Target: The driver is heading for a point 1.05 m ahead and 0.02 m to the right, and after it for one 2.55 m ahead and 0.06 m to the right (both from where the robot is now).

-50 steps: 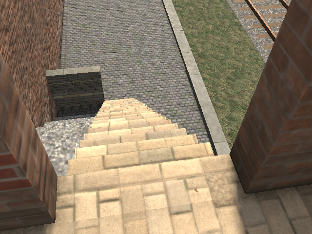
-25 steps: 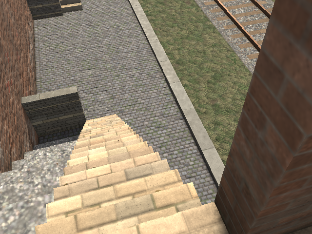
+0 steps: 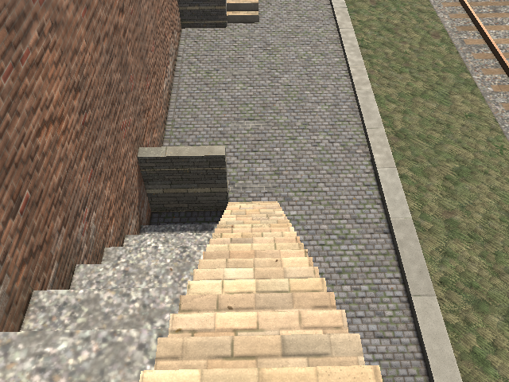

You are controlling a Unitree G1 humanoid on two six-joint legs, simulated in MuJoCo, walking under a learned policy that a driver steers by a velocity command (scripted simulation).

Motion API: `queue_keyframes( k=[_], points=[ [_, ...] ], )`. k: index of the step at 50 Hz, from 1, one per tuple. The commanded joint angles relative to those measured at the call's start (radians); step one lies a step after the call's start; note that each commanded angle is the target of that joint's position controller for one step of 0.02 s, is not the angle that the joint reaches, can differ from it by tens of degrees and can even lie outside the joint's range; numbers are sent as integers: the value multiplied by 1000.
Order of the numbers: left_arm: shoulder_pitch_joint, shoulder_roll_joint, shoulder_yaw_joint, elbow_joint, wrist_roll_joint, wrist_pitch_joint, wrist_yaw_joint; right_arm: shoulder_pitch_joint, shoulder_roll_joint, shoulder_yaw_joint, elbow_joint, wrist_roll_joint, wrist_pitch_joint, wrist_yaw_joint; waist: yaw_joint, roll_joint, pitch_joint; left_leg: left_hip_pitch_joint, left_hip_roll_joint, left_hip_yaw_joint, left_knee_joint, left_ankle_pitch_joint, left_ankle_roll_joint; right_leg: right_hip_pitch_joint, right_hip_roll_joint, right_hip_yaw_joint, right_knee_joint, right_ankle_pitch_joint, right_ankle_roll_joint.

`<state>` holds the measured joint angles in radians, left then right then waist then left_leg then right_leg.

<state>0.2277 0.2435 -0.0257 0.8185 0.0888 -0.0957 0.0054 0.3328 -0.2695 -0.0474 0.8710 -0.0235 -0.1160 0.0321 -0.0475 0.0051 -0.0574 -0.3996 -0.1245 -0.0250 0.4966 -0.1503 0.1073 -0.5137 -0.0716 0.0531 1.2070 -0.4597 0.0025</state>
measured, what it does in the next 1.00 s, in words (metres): walks ahead: right foot, then left foot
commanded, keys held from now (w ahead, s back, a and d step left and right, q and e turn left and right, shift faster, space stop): w+q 0.24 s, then w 0.06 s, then no key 0.68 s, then w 0.02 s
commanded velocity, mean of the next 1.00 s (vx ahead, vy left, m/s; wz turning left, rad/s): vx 0.26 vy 0.00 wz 0.27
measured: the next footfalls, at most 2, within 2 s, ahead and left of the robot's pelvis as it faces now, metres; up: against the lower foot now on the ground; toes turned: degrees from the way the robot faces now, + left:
right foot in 0.26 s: +0.18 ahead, -0.12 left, +0.00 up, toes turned +10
left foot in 0.54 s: +0.19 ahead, +0.13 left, +0.00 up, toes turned +17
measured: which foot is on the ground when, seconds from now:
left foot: down 0.00-0.28, up 0.30-0.52, down 0.54-1.00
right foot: up 0.00-0.24, down 0.26-1.00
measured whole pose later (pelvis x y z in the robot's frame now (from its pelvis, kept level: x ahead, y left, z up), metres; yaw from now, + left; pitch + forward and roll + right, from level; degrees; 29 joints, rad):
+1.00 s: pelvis +0.18 +0.00 +0.01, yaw +14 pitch -1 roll +0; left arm 0.21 0.20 0.01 0.87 -0.03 0.07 0.02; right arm 0.22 -0.23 0.01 0.90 0.02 0.04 -0.03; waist 0.01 0.01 0.01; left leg -0.22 0.03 0.04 0.50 -0.27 -0.01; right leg -0.08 -0.03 -0.07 0.45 -0.36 0.01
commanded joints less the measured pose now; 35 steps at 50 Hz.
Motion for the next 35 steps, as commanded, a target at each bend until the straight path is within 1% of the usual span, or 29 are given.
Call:
queue_keyframes(
  k=[1,2,5,7,8,9,10,11,12,13,14,15,16,17,18,19,20,22,23,24,25,26,27,28,29,30,32,33,35],
  points=[
    [55,58,-5,-90,-10,0,31,-89,-81,3,-96,-8,-16,3,71,21,-18,-50,277,-371,-281,-18,217,-33,-35,24,-79,-19,33],
    [52,65,-4,-92,-18,0,30,-81,-106,-1,-101,-18,-21,7,63,22,-17,-90,260,-346,-275,49,210,-5,-26,1,-96,36,41],
    [-24,3,-22,-119,6,18,-8,27,-133,6,-91,-57,-4,13,24,8,3,-147,172,-255,-214,137,141,74,5,-80,-230,188,45],
    [-58,28,-17,-147,-12,32,-21,40,-156,-3,-113,-49,6,27,7,42,32,-188,144,-257,-189,113,136,156,52,-106,-307,280,49],
    [82,18,-17,-109,15,30,-30,24,-141,10,-113,-93,9,28,69,75,9,-274,150,-262,-66,270,137,286,54,-102,-73,433,50],
    [178,41,-5,-108,21,18,-23,-9,-123,16,-139,-86,2,23,123,32,3,-276,167,-304,39,379,153,292,63,-95,-40,334,50],
    [182,68,6,-134,8,14,-13,-45,-162,7,-173,-50,-7,25,145,-1,5,-254,139,-299,90,414,160,330,121,-158,-224,129,48],
    [115,91,9,-158,-32,23,-3,-49,-174,-5,-177,-34,-10,38,116,56,27,-137,169,-359,113,426,167,283,114,-125,-448,55,47],
    [95,101,13,-166,-43,25,8,-6,-194,-17,-154,-35,-6,53,93,60,11,-29,167,-414,225,459,173,275,119,-104,-572,166,34],
    [190,125,32,-172,-48,18,31,3,-160,-12,-134,-31,-26,69,148,65,-63,-72,171,-421,401,487,136,388,36,11,-631,256,-50],
    [294,217,48,-137,-53,-1,40,124,0,28,-118,-30,-49,77,99,-142,-182,-224,57,-272,740,51,16,599,-211,339,-678,775,-299],
    [260,202,41,-151,-31,13,-17,177,-10,23,-125,-13,-54,68,60,-258,-137,-608,-17,-184,1016,-439,-93,655,-435,695,-737,1070,-563],
    [198,175,54,-133,-18,6,-42,133,-122,1,-125,-14,-31,48,59,-67,-5,-731,81,-227,1081,-392,-132,521,-488,705,-784,908,-538],
    [159,105,41,-120,-45,-3,-58,41,-119,8,-132,-36,-1,16,52,17,-5,-722,134,-204,1091,-338,-172,466,-375,550,-734,846,-439],
    [80,0,11,-140,-53,-12,-62,34,-97,22,-118,-45,19,-2,20,33,-36,-666,170,-184,994,-267,-213,420,-261,377,-712,920,-348],
    [-3,-77,-16,-150,-61,-15,-56,26,-67,37,-105,-58,26,-1,-12,-29,-13,-560,220,-147,863,-251,-244,305,-190,254,-705,949,-272],
    [0,-69,-22,-147,-67,-17,-43,-12,-38,54,-103,-53,17,13,-5,-64,-14,-450,234,-72,795,-237,-268,208,-121,146,-716,919,-226],
    [90,49,-1,-79,-49,-8,-40,46,24,71,-58,-26,19,80,-16,-38,-1,-210,223,23,715,-138,-272,7,-42,-11,-670,940,-173],
    [90,99,10,-69,-44,-7,-51,50,16,68,-42,-8,14,100,-20,-8,19,-123,212,52,588,-43,-265,-46,-26,-36,-642,1015,-154],
    [36,114,11,-60,-13,-2,-64,159,-6,59,2,-3,13,119,-60,-76,-39,42,189,49,645,118,-251,-95,-20,-41,-596,1062,-141],
    [-36,139,13,-74,-23,-4,-76,213,-48,34,18,3,10,117,-98,-105,-28,116,166,65,638,136,-250,-128,-39,-32,-581,1096,-130],
    [-139,168,12,-100,-20,-3,-81,339,-88,11,63,-14,11,114,-163,-104,-28,286,120,130,638,166,-237,-196,-14,-81,-522,1080,-102],
    [-164,153,14,-100,-42,-4,-87,301,-117,-8,49,5,5,93,-163,-62,23,273,122,107,459,214,-227,-145,-54,-42,-515,1050,-72],
    [-155,150,20,-98,-66,3,-92,265,-133,-8,35,17,9,73,-138,-26,13,299,132,96,269,391,-187,-50,-35,-57,-447,993,-40],
    [97,145,44,-62,-80,10,-91,19,-168,4,-35,76,16,66,90,60,-62,247,183,-48,208,623,-87,109,-17,-63,-446,764,20],
    [169,157,56,-30,-89,15,-89,-112,-138,19,-73,74,25,67,137,2,-76,182,193,-41,179,635,-57,215,-2,-83,-477,600,26],
    [41,122,55,-23,-85,27,-89,-102,-95,25,-78,67,32,60,84,-32,-35,95,155,14,123,546,-99,279,1,-85,-511,668,4],
    [57,92,61,-37,-79,35,-74,-99,-102,32,-83,73,31,61,133,30,-96,135,175,7,119,579,-85,343,-2,-97,-526,554,15],
    [59,104,65,-16,-83,52,-71,-59,-96,30,-61,56,44,65,108,-16,-60,114,167,28,112,506,-109,380,19,-114,-582,536,30]
  ],
)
